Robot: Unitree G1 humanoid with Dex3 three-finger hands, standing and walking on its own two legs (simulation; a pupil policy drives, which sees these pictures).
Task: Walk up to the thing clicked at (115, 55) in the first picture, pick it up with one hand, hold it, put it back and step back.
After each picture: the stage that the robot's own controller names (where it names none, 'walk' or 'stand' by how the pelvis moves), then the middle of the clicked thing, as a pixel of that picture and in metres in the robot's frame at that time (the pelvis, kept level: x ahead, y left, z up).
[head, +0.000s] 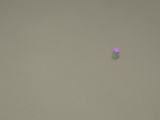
stand; (115, 53) +1.22 -0.36 -0.72
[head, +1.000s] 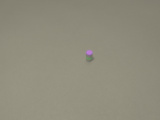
walk; (89, 56) +1.15 +0.01 -0.70
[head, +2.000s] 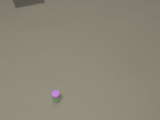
walk; (56, 96) +0.67 +0.23 -0.70
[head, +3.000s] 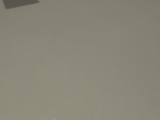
walk; out of the picture +0.38 +0.16 -0.70
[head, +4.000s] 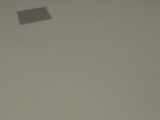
stand; out of the picture +0.34 +0.16 -0.72
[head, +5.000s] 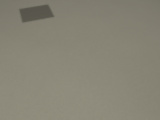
stand; out of the picture +0.33 +0.16 -0.71
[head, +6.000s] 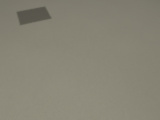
stand; out of the picture +0.35 +0.17 -0.73
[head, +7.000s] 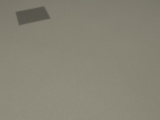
stand; out of the picture +0.34 +0.18 -0.73
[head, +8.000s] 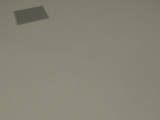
go down; out of the picture +0.33 +0.18 -0.73
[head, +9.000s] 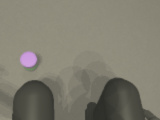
go down; (29, 62) +0.43 +0.18 -0.32
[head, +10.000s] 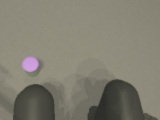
approach; (31, 67) +0.43 +0.18 -0.32
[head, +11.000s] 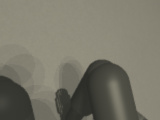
close in; out of the picture +0.43 +0.22 -0.23
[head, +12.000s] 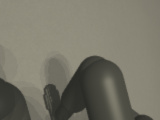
close; out of the picture +0.42 +0.23 -0.23
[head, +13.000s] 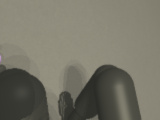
lift; out of the picture +0.37 +0.22 -0.19
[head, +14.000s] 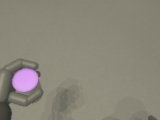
lift; (29, 87) +0.32 +0.17 +0.01
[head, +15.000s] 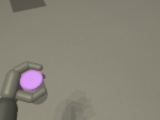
hold; (35, 88) +0.33 +0.17 +0.02
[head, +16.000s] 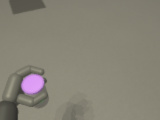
hold; (36, 92) +0.32 +0.17 +0.01
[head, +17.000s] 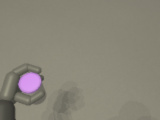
crouch; (33, 89) +0.33 +0.17 -0.04
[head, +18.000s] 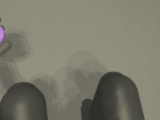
lower; out of the picture +0.46 +0.22 -0.11
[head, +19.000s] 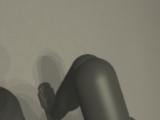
lower; out of the picture +0.44 +0.25 -0.24
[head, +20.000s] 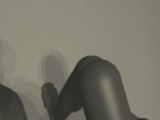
lower; out of the picture +0.43 +0.24 -0.24
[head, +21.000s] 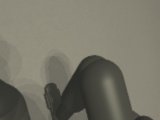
lower; out of the picture +0.43 +0.24 -0.23
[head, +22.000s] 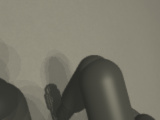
lower; out of the picture +0.42 +0.24 -0.23
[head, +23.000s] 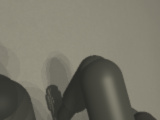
draw back; out of the picture +0.41 +0.22 -0.23
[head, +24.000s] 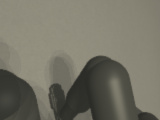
stand; out of the picture +0.41 +0.22 -0.23
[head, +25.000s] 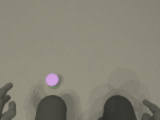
walk; (53, 81) +0.41 +0.15 -0.44
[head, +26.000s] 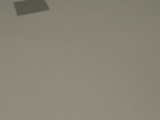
stand; out of the picture +0.34 +0.14 -0.66
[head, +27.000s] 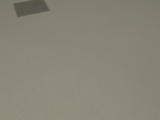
stand; out of the picture +0.34 +0.15 -0.67
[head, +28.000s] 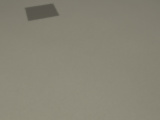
stand; out of the picture +0.35 +0.13 -0.72
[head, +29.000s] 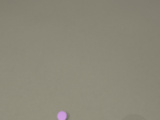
walk; (62, 118) +0.39 +0.10 -0.70
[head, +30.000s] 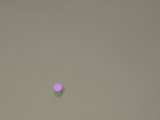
walk; (58, 90) +0.60 +0.16 -0.70
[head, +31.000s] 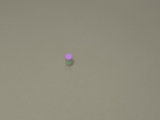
walk; (68, 60) +0.95 +0.15 -0.69
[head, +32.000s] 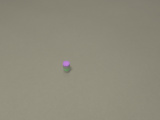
stand; (66, 67) +0.98 +0.17 -0.71
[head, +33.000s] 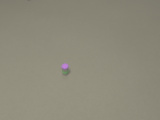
stand; (65, 69) +0.99 +0.18 -0.73
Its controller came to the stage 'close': yes
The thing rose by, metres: 0.73
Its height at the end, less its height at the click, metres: +0.00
